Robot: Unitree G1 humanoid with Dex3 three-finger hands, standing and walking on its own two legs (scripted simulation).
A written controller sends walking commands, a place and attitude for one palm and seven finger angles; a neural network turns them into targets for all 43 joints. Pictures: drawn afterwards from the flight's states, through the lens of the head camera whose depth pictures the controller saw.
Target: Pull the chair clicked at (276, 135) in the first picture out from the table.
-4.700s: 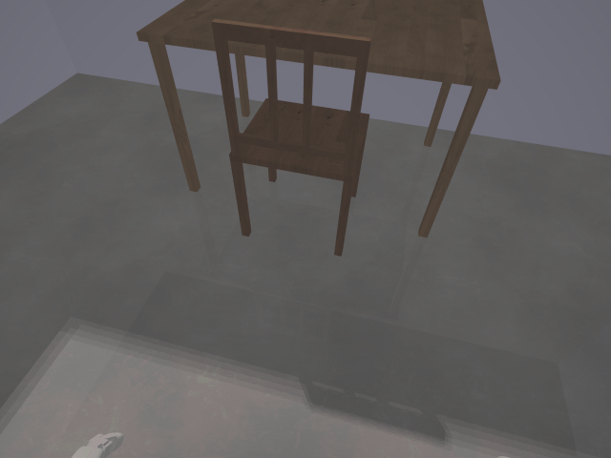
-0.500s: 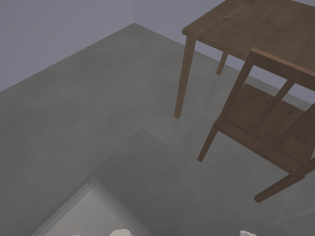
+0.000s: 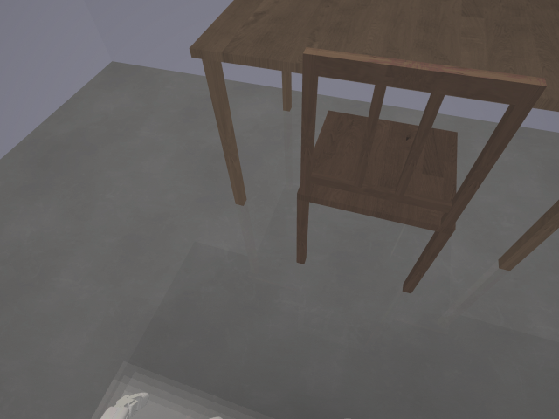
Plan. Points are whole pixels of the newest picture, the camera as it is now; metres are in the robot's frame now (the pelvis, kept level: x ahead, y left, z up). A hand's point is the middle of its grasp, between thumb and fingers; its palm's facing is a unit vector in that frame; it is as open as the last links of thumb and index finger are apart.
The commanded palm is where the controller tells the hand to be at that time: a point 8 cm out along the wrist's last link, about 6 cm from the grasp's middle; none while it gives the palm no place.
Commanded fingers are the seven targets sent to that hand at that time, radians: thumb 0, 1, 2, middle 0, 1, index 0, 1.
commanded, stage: turn to face it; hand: left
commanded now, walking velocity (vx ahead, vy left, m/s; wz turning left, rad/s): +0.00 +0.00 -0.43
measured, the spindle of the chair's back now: (368, 140) +0.70 -0.17 -0.08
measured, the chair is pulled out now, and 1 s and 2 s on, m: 0.00 0.00 0.00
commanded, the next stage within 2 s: take the last steps up to it in 0.46 s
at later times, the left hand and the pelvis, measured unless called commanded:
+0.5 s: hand out of the picture +0.10 +0.19 -0.16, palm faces -0.10 -0.98 -0.19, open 7.4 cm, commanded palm none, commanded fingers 0.00 0.90 0.90 -0.20 -0.30 -0.20 -0.30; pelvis +0.00 +0.01 +0.01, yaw -10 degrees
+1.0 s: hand out of the picture +0.13 +0.11 -0.14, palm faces -0.21 -0.95 -0.22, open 7.3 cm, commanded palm none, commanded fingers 0.00 0.90 0.90 -0.20 -0.30 -0.20 -0.30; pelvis +0.04 -0.05 +0.02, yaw -16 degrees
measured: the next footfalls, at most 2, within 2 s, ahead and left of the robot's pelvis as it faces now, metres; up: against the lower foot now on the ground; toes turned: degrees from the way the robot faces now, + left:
left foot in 0.46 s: +0.05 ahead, +0.11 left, +0.00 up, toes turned -7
right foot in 0.86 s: +0.01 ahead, -0.14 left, +0.00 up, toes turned -21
